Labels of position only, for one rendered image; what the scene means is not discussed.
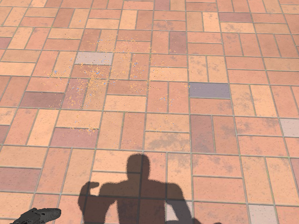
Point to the robot left hand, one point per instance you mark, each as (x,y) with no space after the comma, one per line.
(38,216)

